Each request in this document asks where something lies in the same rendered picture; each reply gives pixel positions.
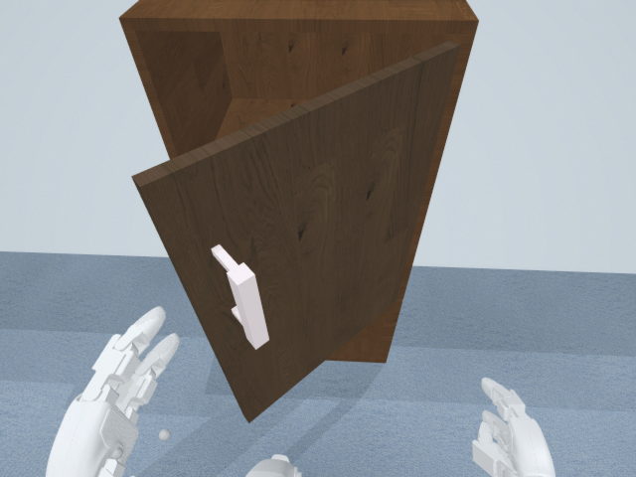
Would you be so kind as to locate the left robot hand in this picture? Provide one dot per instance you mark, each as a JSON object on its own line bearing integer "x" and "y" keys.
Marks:
{"x": 98, "y": 420}

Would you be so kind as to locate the cupboard door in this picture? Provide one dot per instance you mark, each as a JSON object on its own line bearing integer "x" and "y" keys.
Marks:
{"x": 320, "y": 202}

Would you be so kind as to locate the right robot hand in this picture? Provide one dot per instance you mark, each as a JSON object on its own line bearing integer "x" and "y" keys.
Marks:
{"x": 521, "y": 449}

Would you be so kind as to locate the robot left shin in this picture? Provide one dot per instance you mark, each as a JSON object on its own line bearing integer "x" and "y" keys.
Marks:
{"x": 280, "y": 457}

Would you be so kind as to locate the handle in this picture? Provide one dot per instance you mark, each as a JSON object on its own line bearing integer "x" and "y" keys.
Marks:
{"x": 244, "y": 287}

